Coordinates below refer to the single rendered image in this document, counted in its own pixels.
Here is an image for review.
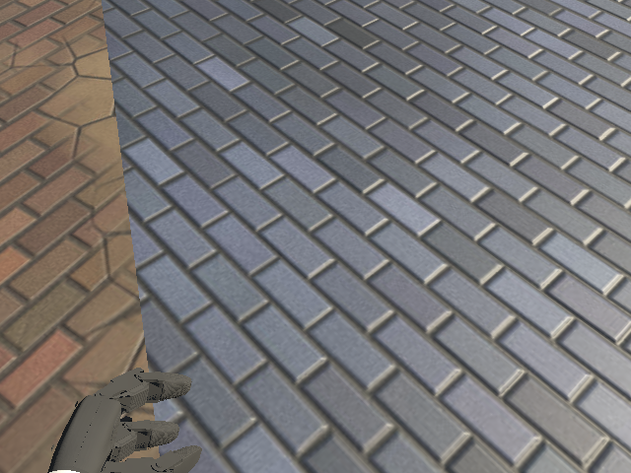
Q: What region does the left robot hand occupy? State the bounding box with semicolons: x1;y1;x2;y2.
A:
47;368;202;473

